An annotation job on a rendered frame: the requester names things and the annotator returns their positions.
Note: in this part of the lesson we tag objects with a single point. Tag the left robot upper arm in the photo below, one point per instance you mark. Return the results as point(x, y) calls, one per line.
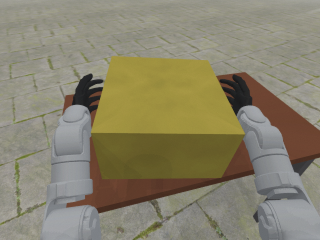
point(72, 223)

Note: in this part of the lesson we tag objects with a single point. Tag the carton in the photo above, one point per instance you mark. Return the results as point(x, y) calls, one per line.
point(163, 118)

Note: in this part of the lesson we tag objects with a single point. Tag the left robot hand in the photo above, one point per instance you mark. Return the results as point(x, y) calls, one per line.
point(82, 92)

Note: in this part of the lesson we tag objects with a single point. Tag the robot right forearm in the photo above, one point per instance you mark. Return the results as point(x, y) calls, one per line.
point(275, 176)

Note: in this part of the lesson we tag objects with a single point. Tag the right robot upper arm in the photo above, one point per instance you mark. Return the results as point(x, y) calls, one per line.
point(288, 219)

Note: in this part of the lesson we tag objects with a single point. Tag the table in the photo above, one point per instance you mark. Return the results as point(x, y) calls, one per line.
point(300, 137)

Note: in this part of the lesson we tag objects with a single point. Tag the robot left forearm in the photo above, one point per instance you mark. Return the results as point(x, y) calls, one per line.
point(70, 157)

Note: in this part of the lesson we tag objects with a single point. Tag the right robot hand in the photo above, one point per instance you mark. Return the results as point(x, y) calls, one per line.
point(241, 93)

